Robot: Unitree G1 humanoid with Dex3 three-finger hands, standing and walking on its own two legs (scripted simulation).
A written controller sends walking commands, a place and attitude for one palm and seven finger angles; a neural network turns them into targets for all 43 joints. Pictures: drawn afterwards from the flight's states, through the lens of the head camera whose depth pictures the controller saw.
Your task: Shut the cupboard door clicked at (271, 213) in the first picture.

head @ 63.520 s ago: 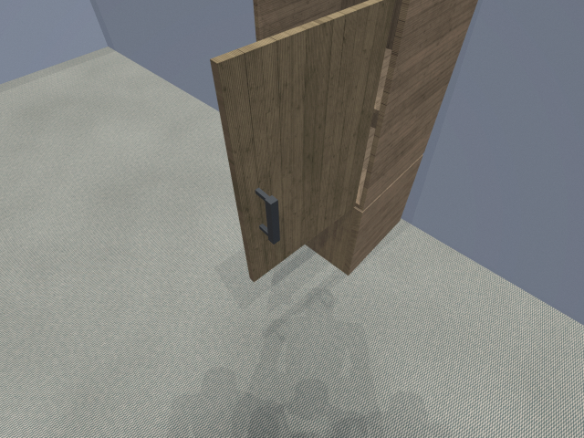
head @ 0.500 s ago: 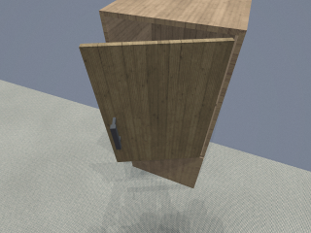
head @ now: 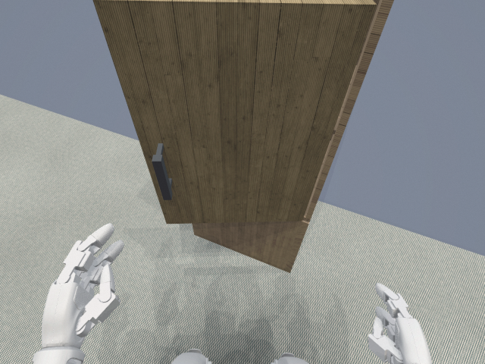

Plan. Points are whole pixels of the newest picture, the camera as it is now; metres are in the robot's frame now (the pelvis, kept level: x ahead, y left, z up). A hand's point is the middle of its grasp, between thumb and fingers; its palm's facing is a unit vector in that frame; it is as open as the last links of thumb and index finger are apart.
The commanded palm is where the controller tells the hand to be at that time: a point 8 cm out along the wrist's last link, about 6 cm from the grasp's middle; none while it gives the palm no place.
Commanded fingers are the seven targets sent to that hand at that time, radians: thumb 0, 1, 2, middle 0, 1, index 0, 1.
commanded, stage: raise the hand and make a fist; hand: left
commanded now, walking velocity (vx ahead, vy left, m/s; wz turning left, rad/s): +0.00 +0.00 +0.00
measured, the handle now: (164, 172) +0.50 +0.20 -0.02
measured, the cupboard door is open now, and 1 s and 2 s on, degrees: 25 25 25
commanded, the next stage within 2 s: bring the fist close to the handle in 1.64 s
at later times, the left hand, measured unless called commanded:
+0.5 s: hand (115, 315) +0.20 +0.21 -0.01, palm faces +0.09 -1.00 -0.03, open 4.4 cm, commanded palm +0.16 +0.26 +0.00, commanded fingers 0.00 0.90 0.90 -0.92 -1.08 -0.92 -1.08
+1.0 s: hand (106, 310) +0.20 +0.22 +0.00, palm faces +0.09 -1.00 -0.03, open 3.1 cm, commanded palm +0.18 +0.27 +0.00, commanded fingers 0.00 0.90 0.90 -1.30 -1.50 -1.30 -1.50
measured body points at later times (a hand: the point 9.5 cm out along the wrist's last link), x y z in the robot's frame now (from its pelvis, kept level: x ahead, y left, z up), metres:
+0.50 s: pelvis -0.02 +0.01 -0.05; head +0.05 +0.01 +0.39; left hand +0.19 +0.26 +0.00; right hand +0.16 -0.22 -0.14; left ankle +0.03 +0.13 -0.67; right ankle +0.02 -0.10 -0.67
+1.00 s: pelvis -0.01 +0.03 -0.05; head +0.07 +0.05 +0.39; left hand +0.19 +0.28 +0.00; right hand +0.21 -0.19 -0.11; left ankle +0.03 +0.13 -0.67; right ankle +0.02 -0.10 -0.67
